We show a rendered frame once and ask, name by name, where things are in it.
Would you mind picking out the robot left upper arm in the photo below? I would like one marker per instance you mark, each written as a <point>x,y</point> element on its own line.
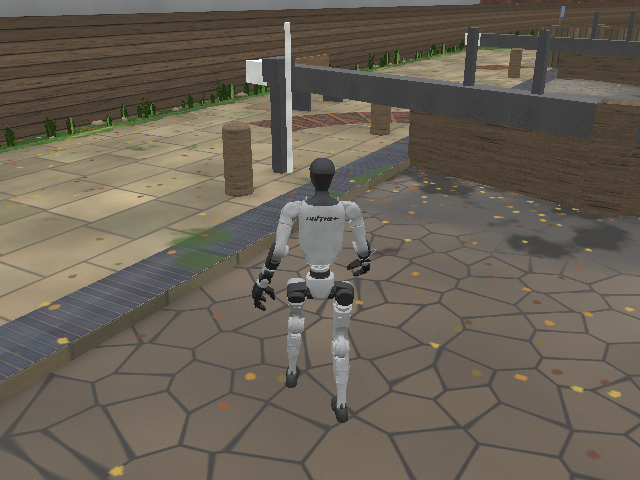
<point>288,212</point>

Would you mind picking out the robot left forearm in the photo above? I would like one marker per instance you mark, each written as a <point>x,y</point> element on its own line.
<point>269,268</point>

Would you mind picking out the right robot thigh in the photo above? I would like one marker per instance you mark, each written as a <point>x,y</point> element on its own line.
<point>342,307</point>

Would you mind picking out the left robot hand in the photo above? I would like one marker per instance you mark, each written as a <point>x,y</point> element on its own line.
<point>257,295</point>

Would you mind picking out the right robot hand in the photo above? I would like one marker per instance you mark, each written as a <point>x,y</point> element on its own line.
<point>356,263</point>

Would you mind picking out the robot left shin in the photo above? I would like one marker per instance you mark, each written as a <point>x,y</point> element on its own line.
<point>293,347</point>

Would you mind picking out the robot right upper arm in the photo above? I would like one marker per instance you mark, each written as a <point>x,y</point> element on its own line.
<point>353,212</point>

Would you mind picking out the robot right forearm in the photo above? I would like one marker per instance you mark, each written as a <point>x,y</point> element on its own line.
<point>364,258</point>

